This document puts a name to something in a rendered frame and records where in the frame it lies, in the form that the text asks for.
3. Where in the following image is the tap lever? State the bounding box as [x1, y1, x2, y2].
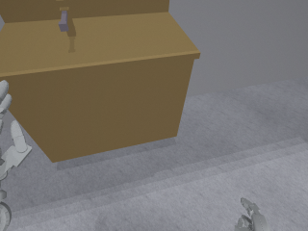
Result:
[58, 11, 69, 32]

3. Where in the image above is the robot left forearm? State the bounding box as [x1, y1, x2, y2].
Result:
[0, 190, 12, 231]

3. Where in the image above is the left robot hand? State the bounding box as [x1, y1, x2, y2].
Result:
[0, 80, 32, 188]

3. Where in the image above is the right robot hand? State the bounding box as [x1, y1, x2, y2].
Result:
[234, 197, 271, 231]

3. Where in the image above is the counter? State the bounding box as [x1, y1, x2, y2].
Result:
[0, 0, 201, 163]

